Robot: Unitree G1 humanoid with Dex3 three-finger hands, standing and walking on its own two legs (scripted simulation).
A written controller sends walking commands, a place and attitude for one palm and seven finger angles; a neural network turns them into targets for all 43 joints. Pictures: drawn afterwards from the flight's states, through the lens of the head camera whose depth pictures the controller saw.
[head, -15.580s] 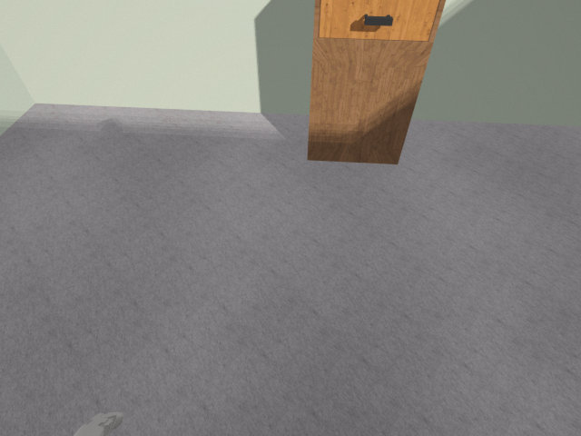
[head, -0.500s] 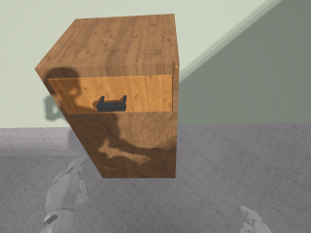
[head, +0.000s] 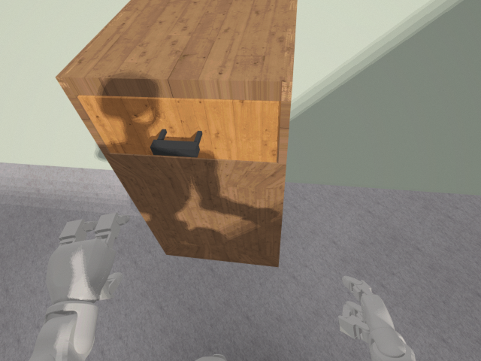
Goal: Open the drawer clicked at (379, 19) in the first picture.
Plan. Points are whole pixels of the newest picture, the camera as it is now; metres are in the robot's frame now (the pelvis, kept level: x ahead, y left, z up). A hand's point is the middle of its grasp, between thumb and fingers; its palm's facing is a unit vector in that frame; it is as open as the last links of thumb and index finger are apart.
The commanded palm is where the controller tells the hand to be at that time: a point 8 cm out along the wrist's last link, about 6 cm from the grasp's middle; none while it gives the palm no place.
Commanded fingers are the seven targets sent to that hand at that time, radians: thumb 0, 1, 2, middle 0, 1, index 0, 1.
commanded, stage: raise the hand with hooked fingers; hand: left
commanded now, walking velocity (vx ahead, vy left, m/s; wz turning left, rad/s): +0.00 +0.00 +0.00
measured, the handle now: (178, 141) +0.55 +0.23 +0.02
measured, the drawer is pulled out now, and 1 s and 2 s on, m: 0.00 0.00 0.00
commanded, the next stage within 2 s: move the hooked fingers above the handle in 1.16 s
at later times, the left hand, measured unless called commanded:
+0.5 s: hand (102, 217) +0.30 +0.27 +0.09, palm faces +0.09 -0.11 -0.99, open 13.3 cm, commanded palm +0.27 +0.27 +0.15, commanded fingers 0.00 -0.50 0.30 -0.30 -1.20 -0.30 -1.20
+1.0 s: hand (85, 201) +0.31 +0.28 +0.12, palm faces -0.01 -0.10 -1.00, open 13.8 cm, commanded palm +0.29 +0.29 +0.19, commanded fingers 0.00 -0.50 0.30 -0.30 -1.20 -0.30 -1.20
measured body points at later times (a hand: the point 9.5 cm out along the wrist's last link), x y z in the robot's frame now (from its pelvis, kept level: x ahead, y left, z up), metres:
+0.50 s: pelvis +0.02 +0.04 +0.03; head +0.03 +0.01 +0.48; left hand +0.29 +0.27 +0.14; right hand +0.21 -0.20 -0.07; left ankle +0.02 +0.12 -0.69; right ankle -0.01 -0.06 -0.69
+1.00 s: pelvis +0.00 +0.06 +0.04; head +0.02 +0.03 +0.49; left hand +0.30 +0.29 +0.17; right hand +0.17 -0.17 -0.07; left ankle +0.02 +0.12 -0.69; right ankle -0.01 -0.06 -0.69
